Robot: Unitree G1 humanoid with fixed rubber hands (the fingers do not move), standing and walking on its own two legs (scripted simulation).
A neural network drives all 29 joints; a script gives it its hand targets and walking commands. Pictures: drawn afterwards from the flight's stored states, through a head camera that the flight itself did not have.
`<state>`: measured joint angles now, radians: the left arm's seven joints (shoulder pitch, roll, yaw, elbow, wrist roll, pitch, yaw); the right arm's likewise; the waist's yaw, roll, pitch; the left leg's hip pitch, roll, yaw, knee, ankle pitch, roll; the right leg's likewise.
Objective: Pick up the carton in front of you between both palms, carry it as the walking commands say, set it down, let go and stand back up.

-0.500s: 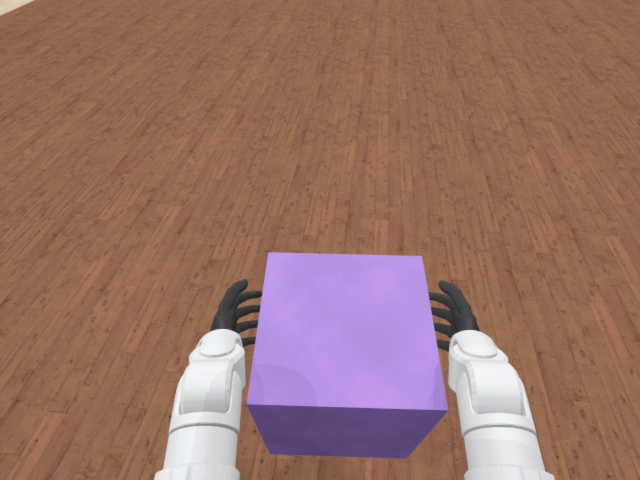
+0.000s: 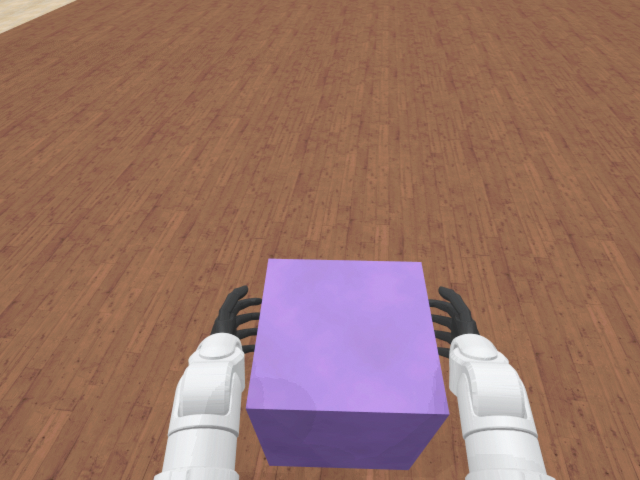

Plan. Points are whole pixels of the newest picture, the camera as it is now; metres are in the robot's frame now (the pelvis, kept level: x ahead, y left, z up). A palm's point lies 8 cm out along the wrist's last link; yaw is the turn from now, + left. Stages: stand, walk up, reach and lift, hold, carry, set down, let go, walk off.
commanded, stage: carry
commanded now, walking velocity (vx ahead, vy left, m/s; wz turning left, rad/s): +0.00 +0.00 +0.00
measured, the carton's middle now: (341, 368) +0.30 +0.00 -0.05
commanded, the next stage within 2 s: hold in 0.52 s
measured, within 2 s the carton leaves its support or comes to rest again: neither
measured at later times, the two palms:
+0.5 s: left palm (218, 351) +0.28 +0.16 +0.04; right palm (457, 351) +0.28 -0.14 +0.04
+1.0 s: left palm (194, 379) +0.23 +0.17 +0.05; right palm (437, 329) +0.30 -0.12 +0.05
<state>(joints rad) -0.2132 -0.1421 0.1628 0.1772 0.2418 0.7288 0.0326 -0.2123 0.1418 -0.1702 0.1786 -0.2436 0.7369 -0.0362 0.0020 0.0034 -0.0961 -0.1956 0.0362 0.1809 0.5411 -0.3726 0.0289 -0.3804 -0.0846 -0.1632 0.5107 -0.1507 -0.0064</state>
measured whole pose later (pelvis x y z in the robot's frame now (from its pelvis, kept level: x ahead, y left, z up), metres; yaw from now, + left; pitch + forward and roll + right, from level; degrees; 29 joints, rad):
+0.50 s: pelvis -0.01 +0.01 +0.00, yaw +0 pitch +1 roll +0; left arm -0.21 -0.14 0.16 0.17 0.24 0.73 0.03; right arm -0.21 0.14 -0.17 0.17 -0.24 0.74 -0.04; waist 0.00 0.00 -0.09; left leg -0.21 0.03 0.19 0.56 -0.37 0.04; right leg -0.39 -0.10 -0.16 0.51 -0.13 0.00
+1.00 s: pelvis -0.01 -0.04 +0.01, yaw +13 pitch -7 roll +0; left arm -0.28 -0.16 0.24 0.31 0.28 0.68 0.00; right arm -0.28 0.16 -0.22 0.27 -0.30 0.72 -0.02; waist 0.00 0.04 0.03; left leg -0.04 -0.01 -0.09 0.41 -0.25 -0.01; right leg -0.12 0.01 0.05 0.37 -0.13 0.01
